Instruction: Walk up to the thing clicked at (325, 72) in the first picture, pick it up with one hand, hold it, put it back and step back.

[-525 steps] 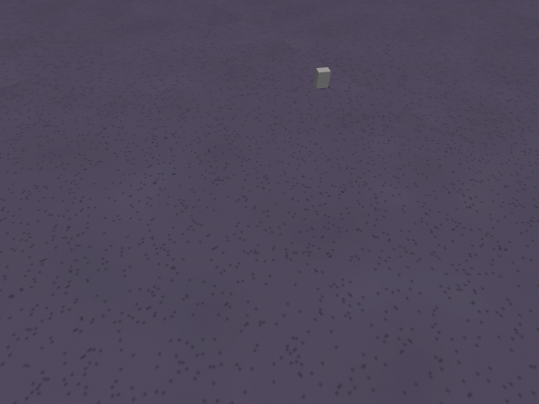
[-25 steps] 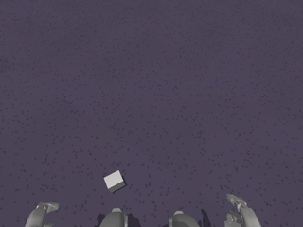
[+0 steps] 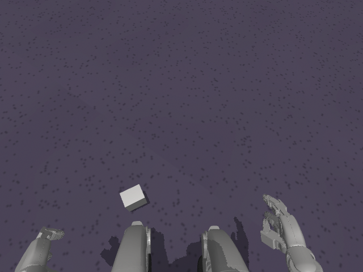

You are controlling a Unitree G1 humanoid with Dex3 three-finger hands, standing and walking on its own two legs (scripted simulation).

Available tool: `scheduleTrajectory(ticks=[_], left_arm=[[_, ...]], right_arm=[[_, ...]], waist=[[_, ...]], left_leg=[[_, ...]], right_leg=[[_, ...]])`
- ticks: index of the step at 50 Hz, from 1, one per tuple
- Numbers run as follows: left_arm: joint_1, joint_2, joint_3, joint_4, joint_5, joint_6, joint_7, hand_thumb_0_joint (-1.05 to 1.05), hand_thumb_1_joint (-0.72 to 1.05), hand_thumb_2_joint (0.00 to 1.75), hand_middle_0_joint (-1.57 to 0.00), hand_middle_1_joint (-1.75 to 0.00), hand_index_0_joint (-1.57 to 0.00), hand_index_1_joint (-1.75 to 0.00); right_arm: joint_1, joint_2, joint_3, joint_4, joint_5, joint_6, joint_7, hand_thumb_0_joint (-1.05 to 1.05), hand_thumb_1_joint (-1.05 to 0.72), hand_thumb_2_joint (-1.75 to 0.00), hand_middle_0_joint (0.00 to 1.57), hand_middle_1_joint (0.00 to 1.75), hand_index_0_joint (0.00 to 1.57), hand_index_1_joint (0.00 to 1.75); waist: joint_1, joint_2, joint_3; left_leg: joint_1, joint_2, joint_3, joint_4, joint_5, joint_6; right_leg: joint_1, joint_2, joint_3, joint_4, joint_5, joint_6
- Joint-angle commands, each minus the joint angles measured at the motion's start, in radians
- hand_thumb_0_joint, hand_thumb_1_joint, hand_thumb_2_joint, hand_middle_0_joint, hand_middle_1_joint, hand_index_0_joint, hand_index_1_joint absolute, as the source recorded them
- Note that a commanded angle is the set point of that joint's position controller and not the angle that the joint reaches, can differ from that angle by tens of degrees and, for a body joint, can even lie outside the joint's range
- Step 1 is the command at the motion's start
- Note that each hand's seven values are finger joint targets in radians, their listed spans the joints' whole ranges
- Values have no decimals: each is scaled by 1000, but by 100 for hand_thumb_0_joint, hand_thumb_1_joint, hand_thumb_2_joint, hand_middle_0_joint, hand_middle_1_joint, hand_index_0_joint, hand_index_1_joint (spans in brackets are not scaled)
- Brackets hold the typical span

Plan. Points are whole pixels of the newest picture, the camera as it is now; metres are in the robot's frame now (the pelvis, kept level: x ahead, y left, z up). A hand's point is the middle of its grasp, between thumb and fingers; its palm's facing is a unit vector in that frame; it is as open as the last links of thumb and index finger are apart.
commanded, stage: rise first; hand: left
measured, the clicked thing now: (134, 198) +0.37 +0.18 -0.58
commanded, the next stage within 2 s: none
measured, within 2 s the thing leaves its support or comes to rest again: neither
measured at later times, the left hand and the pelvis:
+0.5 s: hand (88, 213) +0.28 +0.28 -0.32, palm faces -0.34 -0.29 -0.90, open 14.2 cm; pelvis -0.08 +0.00 -0.18, yaw -3 degrees
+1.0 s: hand (102, 204) +0.32 +0.27 -0.41, palm faces -0.35 -0.17 -0.92, open 13.8 cm; pelvis -0.08 +0.00 -0.25, yaw -5 degrees
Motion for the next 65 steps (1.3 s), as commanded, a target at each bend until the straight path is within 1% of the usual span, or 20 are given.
scheduleTrajectory(ticks=[1, 5, 11, 15, 18, 22, 24, 27, 29, 30, 32, 35, 36, 39, 45, 47, 52, 57, 60, 65], left_arm=[[-119, 183, 54, -58, 91, -65, 60, 0, -52, 93, -13, -98, -12, -99], [-219, 182, 10, 3, 189, -104, 107, 0, -55, 97, -12, -98, -10, -99], [-380, 266, 24, 69, 332, -147, 219, 0, -57, 100, -11, -98, -8, -100], [-550, 312, 43, 126, 397, -108, 295, 0, -60, 102, -7, -102, -6, -104], [-721, 366, 49, 170, 419, -85, 319, 0, -59, 102, -9, -101, -7, -103], [-835, 350, 0, 308, 439, -75, 310, 0, -58, 101, -9, -101, -8, -103], [-853, 375, 3, 386, 455, -73, 304, 0, -57, 102, -9, -102, -8, -104], [-906, 408, 3, 477, 502, -82, 309, 0, -55, 101, -12, -99, -10, -101], [-951, 404, -21, 521, 536, -98, 319, 0, -53, 100, -13, -97, -12, -99], [-958, 419, -5, 543, 559, -105, 331, 0, -53, 100, -13, -97, -11, -99], [-1006, 392, -22, 568, 584, -118, 354, 0, -53, 100, -13, -97, -11, -98], [-1063, 414, -18, 579, 624, -130, 398, 0, -54, 100, -12, -97, -11, -99], [-1073, 425, -1, 570, 630, -131, 416, 0, -53, 99, -12, -97, -12, -98], [-1095, 423, 18, 635, 639, -118, 462, 0, -52, 98, -13, -97, -12, -98], [-1208, 421, 31, 651, 594, -77, 496, 0, -51, 97, -15, -94, -14, -95], [-1217, 393, 14, 693, 587, -66, 492, 0, -49, 95, -17, -93, -16, -94], [-1209, 404, 23, 743, 584, -57, 476, 0, -48, 94, -18, -92, -17, -93], [-1224, 392, 19, 784, 591, -66, 465, 0, -46, 92, -20, -92, -19, -94], [-1217, 425, 49, 774, 601, -82, 461, 0, -44, 90, -21, -93, -21, -94], [-1252, 421, 55, 745, 606, -94, 479, 0, -43, 88, -22, -94, -22, -94]], right_arm=[[-3, -154, -72, -88, 3, -53, -7, 0, -89, -90, 20, 30, 20, 30], [-7, -170, -83, -51, 2, -57, 3, 0, -90, -90, 20, 30, 20, 30], [-6, -192, -94, 5, 0, -41, 17, 0, -90, -91, 20, 30, 20, 30], [-3, -203, -94, 46, -11, -9, 21, 0, -90, -91, 20, 30, 20, 30], [5, -199, -91, 72, -21, -1, 18, 0, -90, -91, 20, 30, 20, 30], [6, -175, -87, 93, -36, 8, 13, 0, -90, -91, 20, 30, 20, 30], [10, -172, -86, 105, -39, 13, 15, 0, -90, -91, 20, 30, 20, 30], [15, -180, -79, 114, -44, 23, 21, 0, -90, -91, 20, 30, 20, 30], [20, -172, -70, 127, -48, 24, 28, 0, -90, -91, 20, 30, 20, 30], [30, -180, -69, 136, -50, 26, 28, 0, -90, -91, 20, 30, 20, 30], [48, -182, -64, 150, -54, 22, 33, 0, -89, -91, 20, 30, 20, 30], [61, -182, -55, 175, -59, 20, 39, 0, -89, -91, 20, 30, 20, 30], [63, -184, -57, 182, -62, 19, 42, 0, -89, -91, 20, 30, 20, 30], [75, -189, -53, 202, -73, 17, 47, 0, -89, -91, 20, 30, 20, 30], [90, -196, -57, 228, -91, 15, 67, 0, -90, -91, 20, 30, 20, 30], [91, -187, -53, 233, -96, 15, 75, 0, -90, -91, 20, 30, 20, 30], [100, -193, -50, 249, -103, 11, 95, 0, -90, -91, 20, 30, 20, 30], [111, -188, -41, 252, -108, 3, 115, 0, -90, -91, 20, 30, 20, 30], [117, -187, -43, 254, -107, 2, 126, 0, -90, -91, 20, 30, 20, 30], [131, -190, -40, 252, -114, 1, 144, 0, -91, -91, 20, 30, 20, 30]], waist=[[-24, 61, -288], [-29, 75, -382], [3, 102, -568], [5, 97, -636], [-6, 82, -679], [-26, 29, -647], [-19, 19, -620], [-38, -2, -548], [-54, -7, -536], [-53, -13, -530], [-67, 8, -534], [-68, 77, -553], [-58, 101, -585], [-72, 119, -574], [-94, 208, -625], [-109, 204, -597], [-107, 178, -612], [-130, 135, -566], [-105, 122, -592], [-119, 139, -635]], left_leg=[[145, -35, 4, -42, 246, 28], [73, -34, -9, 65, 268, 24], [-19, -32, -3, 228, 308, 21], [-89, -24, 1, 304, 261, 18], [-170, -27, 15, 360, 160, 25], [-290, -37, 21, 396, 20, 33], [-316, -39, 17, 410, -8, 33], [-411, -45, 19, 454, -58, 42], [-474, -49, 26, 486, -65, 45], [-485, -49, 25, 497, -65, 48], [-491, -47, 24, 509, -60, 46], [-471, -38, 22, 522, -48, 38], [-441, -35, 21, 525, -35, 34], [-438, -26, 12, 537, -32, 33], [-389, -11, -6, 557, -22, 26], [-411, -13, -9, 562, -40, 26], [-440, -13, -4, 613, 6, 32], [-541, -16, 6, 657, 14, 44], [-551, -17, 12, 674, 22, 45], [-536, -14, 13, 694, 48, 44]], right_leg=[[-66, 28, -4, -21, 264, -42], [-192, 32, -9, 102, 275, -46], [-350, 38, -13, 258, 296, -49], [-413, 40, -23, 313, 264, -47], [-431, 44, -19, 323, 189, -46], [-448, 50, -14, 319, 19, -48], [-488, 52, -20, 338, -30, -53], [-552, 59, -16, 357, -97, -56], [-554, 63, -8, 375, -103, -55], [-579, 64, -11, 385, -98, -54], [-604, 63, -21, 408, -75, -55], [-643, 62, -37, 446, -40, -59], [-655, 60, -43, 464, -19, -60], [-708, 57, -63, 494, 4, -59], [-768, 52, -83, 548, 40, -60], [-785, 53, -86, 551, 24, -62], [-775, 57, -84, 578, 69, -58], [-756, 63, -83, 592, 82, -51], [-737, 67, -79, 601, 84, -51], [-718, 69, -85, 625, 118, -50]])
